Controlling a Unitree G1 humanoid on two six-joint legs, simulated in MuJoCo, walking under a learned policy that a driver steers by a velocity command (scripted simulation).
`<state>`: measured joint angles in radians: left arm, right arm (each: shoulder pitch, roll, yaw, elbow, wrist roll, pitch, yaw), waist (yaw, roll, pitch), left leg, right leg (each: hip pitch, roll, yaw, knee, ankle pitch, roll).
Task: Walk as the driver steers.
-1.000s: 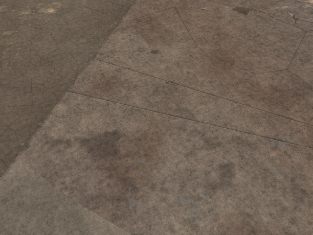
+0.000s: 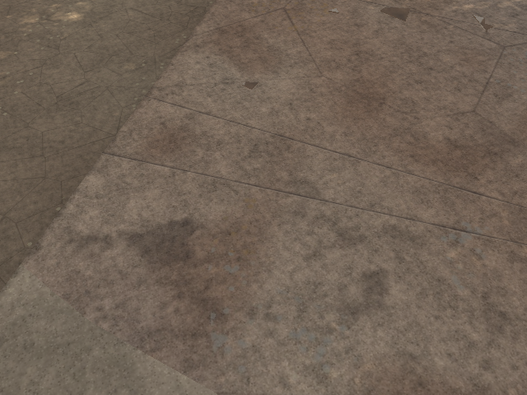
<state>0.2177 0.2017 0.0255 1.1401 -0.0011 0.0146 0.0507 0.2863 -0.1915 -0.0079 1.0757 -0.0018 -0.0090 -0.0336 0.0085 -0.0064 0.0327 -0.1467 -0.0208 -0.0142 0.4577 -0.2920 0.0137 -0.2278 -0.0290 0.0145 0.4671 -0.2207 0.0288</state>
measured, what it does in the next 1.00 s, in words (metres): walks ahead: left foot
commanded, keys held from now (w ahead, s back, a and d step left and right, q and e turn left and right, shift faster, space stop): w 1.00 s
